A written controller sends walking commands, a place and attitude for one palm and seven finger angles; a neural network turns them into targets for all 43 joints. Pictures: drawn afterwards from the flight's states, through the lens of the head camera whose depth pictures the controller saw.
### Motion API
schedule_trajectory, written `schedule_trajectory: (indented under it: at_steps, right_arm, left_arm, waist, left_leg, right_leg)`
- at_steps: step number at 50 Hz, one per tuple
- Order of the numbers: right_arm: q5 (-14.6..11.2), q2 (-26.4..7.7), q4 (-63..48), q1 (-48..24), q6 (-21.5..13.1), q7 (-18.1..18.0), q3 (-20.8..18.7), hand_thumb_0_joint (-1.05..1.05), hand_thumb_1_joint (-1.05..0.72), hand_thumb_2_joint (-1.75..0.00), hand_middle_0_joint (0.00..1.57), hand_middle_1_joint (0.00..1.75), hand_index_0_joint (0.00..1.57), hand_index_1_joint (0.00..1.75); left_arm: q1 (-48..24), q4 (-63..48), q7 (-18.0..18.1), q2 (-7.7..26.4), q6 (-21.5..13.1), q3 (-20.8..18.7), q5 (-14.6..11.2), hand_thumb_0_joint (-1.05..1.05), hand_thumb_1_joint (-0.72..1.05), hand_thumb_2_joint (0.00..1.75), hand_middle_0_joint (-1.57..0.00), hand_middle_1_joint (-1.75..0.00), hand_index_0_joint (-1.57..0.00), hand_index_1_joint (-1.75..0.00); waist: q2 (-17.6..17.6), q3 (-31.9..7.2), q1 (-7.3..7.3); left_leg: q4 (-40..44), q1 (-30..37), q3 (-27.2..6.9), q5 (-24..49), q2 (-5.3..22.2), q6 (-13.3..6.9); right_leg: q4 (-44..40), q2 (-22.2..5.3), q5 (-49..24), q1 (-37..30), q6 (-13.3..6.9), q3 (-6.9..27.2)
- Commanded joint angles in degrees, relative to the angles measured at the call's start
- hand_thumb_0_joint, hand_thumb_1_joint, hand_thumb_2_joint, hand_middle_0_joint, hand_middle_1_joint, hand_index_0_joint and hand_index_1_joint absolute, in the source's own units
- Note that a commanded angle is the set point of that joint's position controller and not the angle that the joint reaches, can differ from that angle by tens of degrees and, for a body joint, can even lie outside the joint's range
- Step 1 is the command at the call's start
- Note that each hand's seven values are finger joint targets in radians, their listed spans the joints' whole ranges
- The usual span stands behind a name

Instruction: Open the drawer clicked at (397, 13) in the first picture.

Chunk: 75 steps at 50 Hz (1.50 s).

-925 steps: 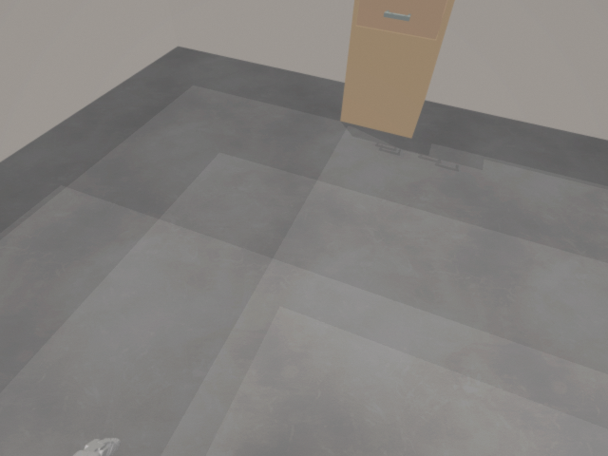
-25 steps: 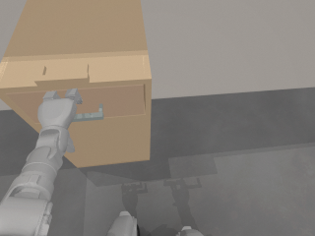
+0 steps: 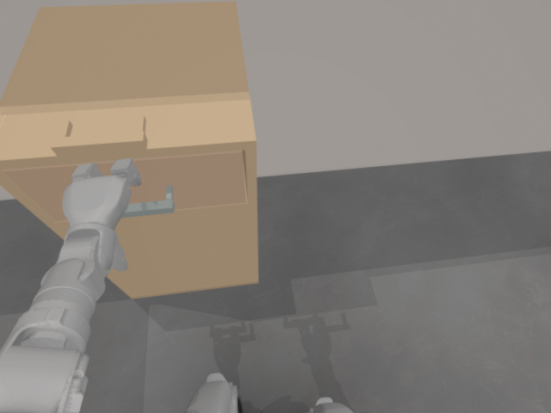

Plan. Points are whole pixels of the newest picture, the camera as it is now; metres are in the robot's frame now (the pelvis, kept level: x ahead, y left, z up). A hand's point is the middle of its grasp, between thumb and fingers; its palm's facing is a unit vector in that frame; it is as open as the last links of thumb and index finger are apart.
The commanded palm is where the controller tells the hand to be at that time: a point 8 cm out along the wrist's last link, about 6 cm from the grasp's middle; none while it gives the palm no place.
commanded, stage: re-aim the fingers above the handle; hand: left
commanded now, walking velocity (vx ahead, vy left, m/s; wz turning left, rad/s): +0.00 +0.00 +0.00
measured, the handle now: (141, 201) +0.48 +0.25 -0.08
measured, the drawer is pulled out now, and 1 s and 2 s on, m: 0.00 0.00 0.00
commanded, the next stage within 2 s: lower the fingers behind the handle in 1.34 s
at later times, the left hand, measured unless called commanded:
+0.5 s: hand (115, 214) +0.43 +0.26 -0.03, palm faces -0.06 -0.07 -1.00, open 13.8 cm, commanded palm +0.42 +0.26 +0.04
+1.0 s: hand (117, 218) +0.41 +0.25 -0.02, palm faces -0.04 -0.06 -1.00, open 13.8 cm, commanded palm +0.40 +0.25 +0.04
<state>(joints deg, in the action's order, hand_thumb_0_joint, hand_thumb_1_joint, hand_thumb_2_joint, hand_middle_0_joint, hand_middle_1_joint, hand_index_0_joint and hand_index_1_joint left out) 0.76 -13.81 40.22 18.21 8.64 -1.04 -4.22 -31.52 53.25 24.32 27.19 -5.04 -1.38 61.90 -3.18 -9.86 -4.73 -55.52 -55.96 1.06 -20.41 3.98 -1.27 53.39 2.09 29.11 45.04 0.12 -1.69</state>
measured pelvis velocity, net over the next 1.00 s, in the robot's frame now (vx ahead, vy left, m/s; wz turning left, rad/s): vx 0.00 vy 0.00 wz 0.01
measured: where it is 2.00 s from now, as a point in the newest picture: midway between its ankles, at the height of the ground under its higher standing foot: outside the picture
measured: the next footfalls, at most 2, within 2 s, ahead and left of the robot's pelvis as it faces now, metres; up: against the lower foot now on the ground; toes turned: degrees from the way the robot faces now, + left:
none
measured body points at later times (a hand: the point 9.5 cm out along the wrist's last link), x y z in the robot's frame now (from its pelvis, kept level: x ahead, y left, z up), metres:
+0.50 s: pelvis +0.00 +0.00 +0.00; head +0.10 +0.02 +0.44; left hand +0.43 +0.26 +0.03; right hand +0.05 -0.27 -0.13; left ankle +0.05 +0.11 -0.68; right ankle -0.04 -0.13 -0.68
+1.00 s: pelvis +0.00 +0.00 +0.00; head +0.09 +0.01 +0.44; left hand +0.41 +0.25 +0.04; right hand +0.06 -0.26 -0.12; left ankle +0.05 +0.11 -0.68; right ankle -0.04 -0.13 -0.68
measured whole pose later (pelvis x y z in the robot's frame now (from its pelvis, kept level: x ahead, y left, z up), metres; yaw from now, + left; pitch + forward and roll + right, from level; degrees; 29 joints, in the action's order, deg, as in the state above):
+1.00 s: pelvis +0.00 +0.00 +0.00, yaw +0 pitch +20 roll -3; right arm 0.7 -12.9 39.2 16.8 8.4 -1.0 -3.8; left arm -31.0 52.0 24.7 24.8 -3.1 0.6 62.3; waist -3.0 -9.6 -4.3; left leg -54.4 -54.0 1.2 -20.0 3.3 -1.6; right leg 52.2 1.5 28.8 43.0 0.5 -1.5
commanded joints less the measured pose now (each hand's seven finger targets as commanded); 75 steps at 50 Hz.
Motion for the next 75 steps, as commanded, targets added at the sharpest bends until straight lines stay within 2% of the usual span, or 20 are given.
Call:
schedule_trajectory:
  at_steps: [1,9,16,19,21,25,31,32,35,37,44,46,47,50,59,62,65,67,72,75]
  right_arm:
    - [0.08,-9.14,-3.84,5.02,-1.21,-0.59,-2.88,0.0,-0.9,-0.9,0.2,0.3,0.2,0.3]
    - [0.05,-9.18,-4.52,4.89,-1.14,-0.9,-2.36,0.0,-0.9,-0.9,0.2,0.3,0.2,0.3]
    - [-0.01,-8.87,-4.71,5.26,-1.34,-0.95,-2.57,0.0,-0.9,-0.9,0.2,0.3,0.2,0.3]
    - [0.19,-8.88,-4.54,5.43,-1.37,-0.85,-2.63,0.0,-0.9,-0.9,0.2,0.3,0.2,0.3]
    - [0.2,-9.08,-4.17,5.65,-1.31,-0.9,-2.66,0.0,-0.9,-0.9,0.2,0.3,0.2,0.3]
    - [0.43,-9.15,-3.96,5.67,-1.27,-0.79,-2.49,0.0,-0.9,-0.9,0.2,0.3,0.2,0.3]
    - [0.45,-9.19,-4.08,5.78,-1.03,-0.66,-2.92,0.0,-0.9,-0.9,0.2,0.3,0.2,0.3]
    - [0.47,-8.85,-4.25,5.64,-1.05,-0.63,-3.07,0.0,-0.9,-0.9,0.2,0.3,0.2,0.3]
    - [0.4,-8.94,-4.35,5.14,-0.79,-0.59,-2.85,0.0,-0.9,-0.9,0.2,0.3,0.2,0.3]
    - [0.42,-8.75,-4.43,4.84,-0.67,-0.47,-2.93,0.0,-0.9,-0.9,0.2,0.3,0.2,0.3]
    - [0.08,-8.78,-4.63,4.09,-0.84,-0.55,-2.79,0.0,-0.9,-0.9,0.2,0.3,0.2,0.3]
    - [0.06,-8.74,-4.73,4.22,-1.09,-0.64,-2.84,0.0,-0.9,-0.9,0.2,0.3,0.2,0.3]
    - [0.15,-8.8,-4.37,4.5,-1.24,-0.82,-2.85,0.0,-0.9,-0.9,0.2,0.3,0.2,0.3]
    - [0.31,-8.68,-4.72,4.27,-1.54,-0.76,-2.64,0.0,-0.9,-0.9,0.2,0.3,0.2,0.3]
    - [0.0,-8.71,-5.08,4.95,-1.68,-0.88,-2.32,0.0,-0.9,-0.9,0.2,0.3,0.2,0.3]
    - [0.06,-8.86,-4.89,5.08,-1.61,-1.09,-2.33,0.0,-0.9,-0.9,0.2,0.3,0.2,0.3]
    - [0.03,-8.49,-4.59,5.03,-1.7,-1.14,-2.23,0.0,-0.9,-0.9,0.2,0.3,0.2,0.3]
    - [-0.03,-8.81,-4.3,5.39,-1.67,-1.28,-2.43,0.0,-0.9,-0.9,0.2,0.3,0.2,0.3]
    - [-0.13,-8.91,-3.72,5.63,-1.84,-1.44,-2.44,0.0,-0.9,-0.9,0.2,0.3,0.2,0.3]
    - [0.03,-8.57,-3.34,5.67,-2.07,-1.17,-2.46,0.0,-0.9,-0.9,0.2,0.3,0.2,0.3]
  left_arm:
    - [-22.06,-11.46,2.76,14.22,0.15,-4.26,0.41,0.0,-0.5,0.3,-0.3,-1.2,-0.3,-1.2]
    - [-20.8,-9.1,2.11,15.63,1.65,-4.86,0.43,0.0,-0.5,0.3,-0.3,-1.2,-0.3,-1.2]
    - [-20.04,-9.62,0.53,13.78,-0.15,-3.75,0.0,0.0,-0.5,0.3,-0.3,-1.2,-0.3,-1.2]
    - [-20.9,-9.84,0.74,12.15,-0.4,-2.52,-0.32,0.0,-0.5,0.3,-0.3,-1.2,-0.3,-1.2]
    - [-22.3,-10.89,1.22,15.23,-0.83,-4.84,0.31,0.0,-0.5,0.3,-0.3,-1.2,-0.3,-1.2]
    - [-22.34,-9.8,1.99,15.36,-0.11,-5.17,0.01,0.0,-0.5,0.3,-0.3,-1.2,-0.3,-1.2]
    - [-21.04,-12.95,2.05,15.5,0.42,-5.7,0.31,0.0,-0.5,0.3,-0.3,-1.2,-0.3,-1.2]
    - [-19.9,-13.7,1.86,12.8,0.62,-3.98,-0.46,0.0,-0.5,0.3,-0.3,-1.2,-0.3,-1.2]
    - [-16.84,-14.24,1.63,14.14,0.9,-5.63,-0.79,0.0,-0.5,0.3,-0.3,-1.2,-0.3,-1.2]
    - [-15.08,-13.77,1.78,11.32,1.33,-3.65,-0.69,0.0,-0.5,0.3,-0.3,-1.2,-0.3,-1.2]
    - [-19.04,-13.3,2.42,9.92,1.81,-1.58,0.01,0.0,-0.5,0.3,-0.3,-1.2,-0.3,-1.2]
    - [-21.89,-14.01,2.72,10.22,1.53,-1.6,0.59,0.0,-0.5,0.3,-0.3,-1.2,-0.3,-1.2]
    - [-21.84,-11.98,2.98,10.24,1.86,-1.75,0.45,0.0,-0.5,0.3,-0.3,-1.2,-0.3,-1.2]
    - [-23.1,-12.42,3.24,11.12,1.93,-2.45,0.53,0.0,-0.5,0.3,-0.3,-1.2,-0.3,-1.2]
    - [-23.77,-8.26,2.1,11.09,3.62,-1.52,0.59,0.0,-0.5,0.3,-0.3,-1.2,-0.3,-1.2]
    - [-21.53,-8.55,1.65,13.89,2.66,-4.11,0.28,0.0,-0.5,0.3,-0.3,-1.2,-0.3,-1.2]
    - [-22.77,-9.72,1.68,12.1,2.13,-2.44,0.35,0.0,-0.5,0.3,-0.3,-1.2,-0.3,-1.2]
    - [-21.3,-8.25,2.15,14.28,2.04,-4.35,0.49,0.0,-0.5,0.3,-0.3,-1.2,-0.3,-1.2]
    - [-21.4,-9.16,2.48,16.04,1.79,-5.4,0.29,0.0,-0.5,0.3,-0.3,-1.2,-0.3,-1.2]
    - [-20.9,-8.08,1.96,12.99,1.74,-3.27,0.0,0.0,-0.5,0.3,-0.3,-1.2,-0.3,-1.2]
  waist:
    - [-4.09,-22.96,-0.39]
    - [-2.83,-21.12,-0.11]
    - [-3.11,-23.01,-0.23]
    - [-3.02,-20.65,-1.02]
    - [-3.88,-22.62,-0.36]
    - [-4.11,-21.17,-0.62]
    - [-4.88,-27.34,0.25]
    - [-6.39,-25.84,0.04]
    - [-4.72,-25.6,0.79]
    - [-4.35,-22.71,0.65]
    - [-3.42,-17.94,-0.53]
    - [-3.35,-20.57,-0.8]
    - [-3.12,-18.63,-1.22]
    - [-4.65,-20.46,-0.39]
    - [-1.67,-22.48,-0.82]
    - [-1.86,-21.74,0.23]
    - [-3.14,-20.62,-0.44]
    - [-0.72,-20.37,-0.29]
    - [-1.8,-21.78,-0.08]
    - [-2.2,-20.96,-0.62]
  left_leg:
    - [4.19,29.45,-1.14,17.07,-2.74,-1.56]
    - [4.3,26.81,-0.47,16.22,-3.07,-1.65]
    - [3.82,28.52,-0.58,17.7,-3.02,-1.65]
    - [3.68,27.56,-0.72,16.72,-2.93,-1.67]
    - [3.33,28.48,-1.02,18.34,-2.77,-1.56]
    - [3.19,27.2,-1.08,18.15,-2.9,-1.58]
    - [2.95,32.63,-1.5,23.6,-2.48,-1.2]
    - [3.15,33.19,-1.18,23.58,-2.54,-1.15]
    - [3.86,32.61,-1.28,24.65,-2.6,-1.2]
    - [4.54,32.28,-1.01,23.25,-2.57,-1.19]
    - [6.36,30.91,-1.61,16.31,-2.63,-1.26]
    - [6.38,32.44,-2.13,15.6,-2.64,-1.19]
    - [6.27,31.4,-2.11,14.65,-2.62,-1.27]
    - [6.05,31.35,-2.09,15.04,-2.85,-1.1]
    - [4.75,28.25,-1.09,14.3,-3.16,-1.54]
    - [4.52,27.59,-0.8,14.88,-3.06,-1.58]
    - [4.49,26.59,-0.7,15.36,-3.18,-1.56]
    - [4.08,25.47,-0.48,14.39,-3.21,-1.81]
    - [3.57,25.1,-0.04,15.89,-3.39,-1.89]
    - [3.05,24.21,0.11,16.32,-3.48,-1.84]
  right_leg:
    - [-7.41,3.01,-17.85,2.35,-2.22,-0.96]
    - [-7.89,2.97,-18.99,0.11,-2.05,-0.78]
    - [-7.56,3.0,-19.81,0.76,-2.0,-0.66]
    - [-7.67,3.06,-18.75,1.98,-2.07,-0.98]
    - [-6.84,3.04,-19.4,2.52,-2.12,-0.96]
    - [-6.71,3.12,-19.36,2.4,-2.27,-1.12]
    - [-5.86,3.42,-22.23,1.91,-2.18,-1.48]
    - [-6.44,3.54,-22.23,1.76,-2.3,-1.48]
    - [-6.65,3.43,-23.68,-0.29,-2.35,-1.53]
    - [-7.34,3.56,-22.4,0.23,-2.35,-1.88]
    - [-8.84,3.2,-16.39,2.49,-2.45,-1.88]
    - [-8.41,3.06,-15.2,3.71,-2.28,-1.87]
    - [-8.65,3.08,-14.72,3.97,-2.39,-1.89]
    - [-7.96,2.92,-14.7,3.46,-2.62,-1.85]
    - [-7.93,2.98,-16.23,1.58,-2.02,-0.96]
    - [-7.94,2.97,-17.34,0.43,-2.04,-0.65]
    - [-7.71,2.86,-18.07,0.56,-2.13,-0.7]
    - [-7.91,2.96,-17.9,0.18,-1.86,-0.41]
    - [-7.57,2.85,-20.57,-1.24,-1.75,0.02]
    - [-7.21,2.73,-21.69,-0.73,-1.76,0.1]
